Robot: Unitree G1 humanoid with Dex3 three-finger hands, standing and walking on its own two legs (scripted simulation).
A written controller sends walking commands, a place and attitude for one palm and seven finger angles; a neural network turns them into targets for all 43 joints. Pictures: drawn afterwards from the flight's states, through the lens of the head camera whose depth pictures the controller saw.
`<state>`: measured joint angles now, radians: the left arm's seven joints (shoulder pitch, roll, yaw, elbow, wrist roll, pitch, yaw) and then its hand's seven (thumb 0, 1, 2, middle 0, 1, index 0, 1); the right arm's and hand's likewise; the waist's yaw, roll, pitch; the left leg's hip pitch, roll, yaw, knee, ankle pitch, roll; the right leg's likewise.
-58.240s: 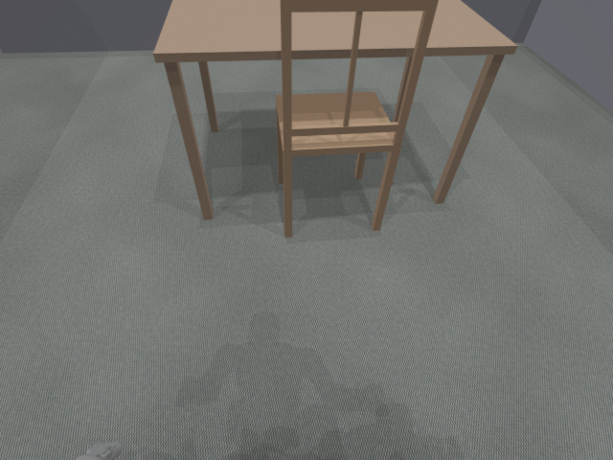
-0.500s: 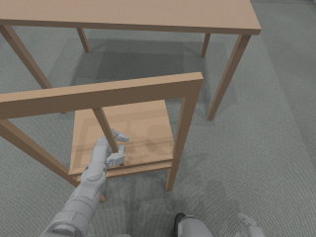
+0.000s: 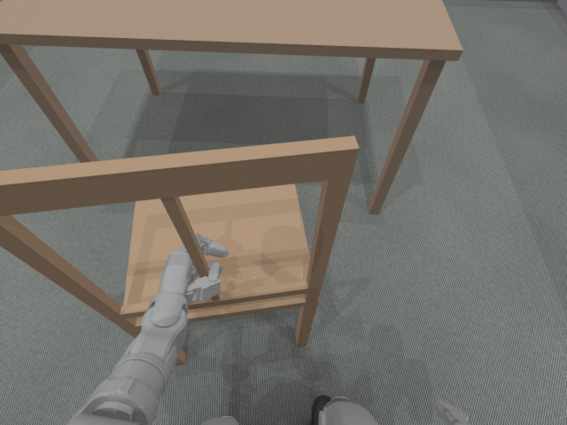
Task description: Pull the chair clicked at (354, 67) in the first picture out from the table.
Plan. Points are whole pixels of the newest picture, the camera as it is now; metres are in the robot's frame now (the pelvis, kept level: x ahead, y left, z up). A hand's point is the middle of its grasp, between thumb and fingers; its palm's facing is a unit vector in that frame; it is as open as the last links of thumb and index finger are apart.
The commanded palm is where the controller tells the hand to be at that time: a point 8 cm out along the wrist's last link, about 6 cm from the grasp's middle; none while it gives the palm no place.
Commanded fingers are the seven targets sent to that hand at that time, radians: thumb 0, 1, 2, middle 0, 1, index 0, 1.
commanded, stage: step backward, pulling the chair out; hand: left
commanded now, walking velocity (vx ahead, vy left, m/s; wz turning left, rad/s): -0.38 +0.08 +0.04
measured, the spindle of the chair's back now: (198, 258) +0.35 +0.15 -0.03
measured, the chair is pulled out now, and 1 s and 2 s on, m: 0.45 0.58 0.69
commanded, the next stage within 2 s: stop walking, hand still on the chair in 0.96 s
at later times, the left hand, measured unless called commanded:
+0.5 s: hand (206, 309) +0.28 +0.13 -0.06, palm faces +0.00 -0.98 -0.19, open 5.0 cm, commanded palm +0.27 +0.18 -0.06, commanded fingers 0.00 0.90 0.90 -0.50 -1.45 -0.50 -1.45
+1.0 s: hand (195, 367) +0.20 +0.13 -0.06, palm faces +0.02 -0.98 -0.19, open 4.9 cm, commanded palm +0.18 +0.18 -0.06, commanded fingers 0.00 0.90 0.90 -0.50 -1.45 -0.50 -1.45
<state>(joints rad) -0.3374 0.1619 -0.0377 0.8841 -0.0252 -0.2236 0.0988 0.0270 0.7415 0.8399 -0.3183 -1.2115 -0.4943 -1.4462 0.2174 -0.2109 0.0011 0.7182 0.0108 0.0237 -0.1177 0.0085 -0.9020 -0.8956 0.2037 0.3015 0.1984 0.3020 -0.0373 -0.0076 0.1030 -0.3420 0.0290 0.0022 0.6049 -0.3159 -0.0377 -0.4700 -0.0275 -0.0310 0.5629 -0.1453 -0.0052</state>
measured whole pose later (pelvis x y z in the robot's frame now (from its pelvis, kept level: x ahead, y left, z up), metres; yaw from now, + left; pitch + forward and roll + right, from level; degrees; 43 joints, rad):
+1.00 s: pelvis -0.14 -0.01 +0.01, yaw -3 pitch +2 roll -3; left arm -0.38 0.20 0.05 0.95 -0.05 -0.21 0.07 0.03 0.76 0.83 -0.32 -1.18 -0.49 -1.45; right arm 0.16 -0.19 0.03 0.73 0.01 0.02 -0.08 0.01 -0.90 -0.90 0.21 0.30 0.20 0.30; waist -0.02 0.05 0.14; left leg -0.40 0.10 -0.04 0.55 -0.18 -0.06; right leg -0.25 0.03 -0.04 0.46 -0.24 0.00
